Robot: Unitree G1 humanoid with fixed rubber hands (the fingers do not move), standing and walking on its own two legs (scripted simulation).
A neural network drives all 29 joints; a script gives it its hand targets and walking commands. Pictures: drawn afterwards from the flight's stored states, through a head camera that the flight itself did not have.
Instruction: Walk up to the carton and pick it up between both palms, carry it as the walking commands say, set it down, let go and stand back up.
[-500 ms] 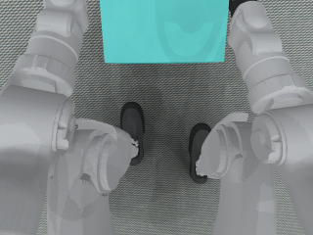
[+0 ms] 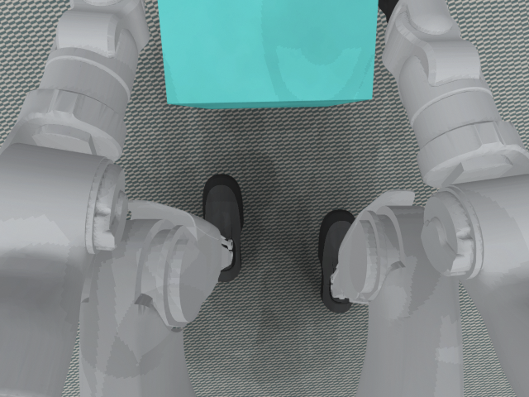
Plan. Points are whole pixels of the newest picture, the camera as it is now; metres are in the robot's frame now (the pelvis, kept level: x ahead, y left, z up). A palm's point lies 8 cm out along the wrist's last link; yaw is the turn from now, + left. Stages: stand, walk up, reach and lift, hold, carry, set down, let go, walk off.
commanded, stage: reach and lift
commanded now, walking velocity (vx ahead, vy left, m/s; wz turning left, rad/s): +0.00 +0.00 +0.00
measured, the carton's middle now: (267, 19) +0.54 +0.03 -0.24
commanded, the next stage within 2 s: none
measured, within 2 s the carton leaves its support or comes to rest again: neither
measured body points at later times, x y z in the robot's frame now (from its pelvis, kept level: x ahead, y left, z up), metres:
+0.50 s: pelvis -0.02 +0.00 +0.00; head +0.33 +0.01 +0.27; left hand +0.56 +0.17 -0.13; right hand +0.54 -0.12 -0.14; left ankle +0.17 +0.09 -0.34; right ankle +0.11 -0.13 -0.34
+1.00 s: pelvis -0.02 -0.02 +0.01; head +0.29 -0.01 +0.32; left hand +0.55 +0.17 -0.05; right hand +0.53 -0.12 -0.07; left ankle +0.17 +0.09 -0.34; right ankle +0.11 -0.13 -0.34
